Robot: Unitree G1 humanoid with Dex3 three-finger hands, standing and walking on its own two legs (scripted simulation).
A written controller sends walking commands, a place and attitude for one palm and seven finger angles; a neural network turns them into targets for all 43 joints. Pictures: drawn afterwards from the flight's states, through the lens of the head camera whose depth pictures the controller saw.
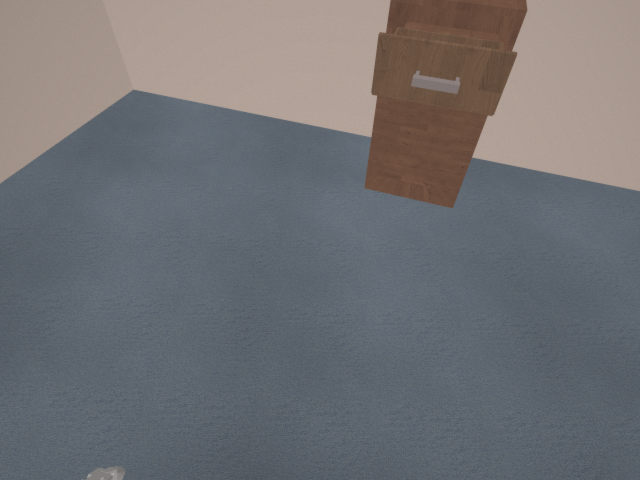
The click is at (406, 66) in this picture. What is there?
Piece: drawer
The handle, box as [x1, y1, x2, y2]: [411, 71, 459, 93]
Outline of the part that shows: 413,75 411,85 454,93 457,92 459,86 458,77 456,77 456,79 452,81 422,76 418,74 419,71 416,71 416,73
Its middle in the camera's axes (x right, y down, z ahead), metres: +0.34 -0.46 +1.13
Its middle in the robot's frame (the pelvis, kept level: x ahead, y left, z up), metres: +1.17 -0.28 -0.03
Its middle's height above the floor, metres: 0.74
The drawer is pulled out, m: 0.30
